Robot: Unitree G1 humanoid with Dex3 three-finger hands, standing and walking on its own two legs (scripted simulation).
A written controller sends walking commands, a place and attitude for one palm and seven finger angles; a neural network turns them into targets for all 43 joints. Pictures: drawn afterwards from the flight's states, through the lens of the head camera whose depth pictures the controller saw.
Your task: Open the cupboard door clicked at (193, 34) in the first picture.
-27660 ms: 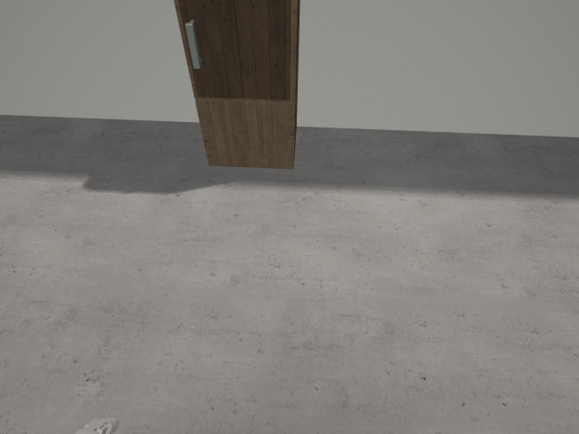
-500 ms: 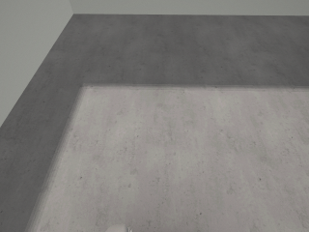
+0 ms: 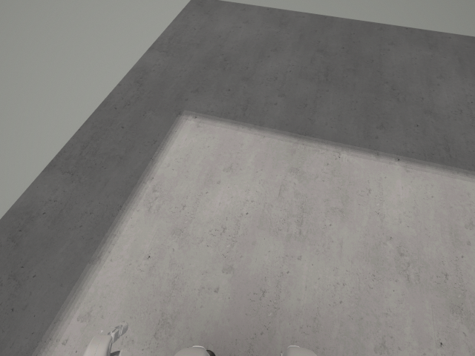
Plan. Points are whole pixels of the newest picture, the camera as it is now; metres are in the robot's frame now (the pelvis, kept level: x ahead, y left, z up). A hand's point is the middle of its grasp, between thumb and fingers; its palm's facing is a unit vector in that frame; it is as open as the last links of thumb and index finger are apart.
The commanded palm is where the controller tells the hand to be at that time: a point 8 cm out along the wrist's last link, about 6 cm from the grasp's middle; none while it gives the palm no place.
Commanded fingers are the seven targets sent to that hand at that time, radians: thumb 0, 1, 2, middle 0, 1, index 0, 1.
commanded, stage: turn to face it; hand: left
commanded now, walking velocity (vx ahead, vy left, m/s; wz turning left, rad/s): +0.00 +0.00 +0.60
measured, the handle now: out of the picture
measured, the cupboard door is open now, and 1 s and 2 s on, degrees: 40 40 40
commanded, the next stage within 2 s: none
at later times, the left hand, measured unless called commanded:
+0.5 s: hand out of the picture +0.00 +0.18 -0.18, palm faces +0.36 -0.89 -0.26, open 7.3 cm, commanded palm none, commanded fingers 0.00 0.90 0.90 -0.20 -0.30 -0.20 -0.30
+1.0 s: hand out of the picture +0.03 +0.11 -0.16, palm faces +0.62 -0.75 -0.23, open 7.3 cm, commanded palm none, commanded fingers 0.00 0.90 0.90 -0.20 -0.30 -0.20 -0.30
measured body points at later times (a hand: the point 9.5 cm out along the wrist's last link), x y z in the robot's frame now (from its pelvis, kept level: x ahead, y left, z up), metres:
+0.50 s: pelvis +0.04 -0.04 -0.01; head +0.10 -0.01 +0.43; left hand -0.02 +0.22 -0.16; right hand +0.26 -0.24 -0.14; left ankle +0.00 +0.07 -0.73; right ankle +0.02 -0.16 -0.68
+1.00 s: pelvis +0.09 -0.09 +0.01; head +0.14 -0.05 +0.45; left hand +0.00 +0.15 -0.14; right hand +0.33 -0.23 -0.14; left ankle +0.00 +0.01 -0.69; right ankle +0.13 -0.18 -0.73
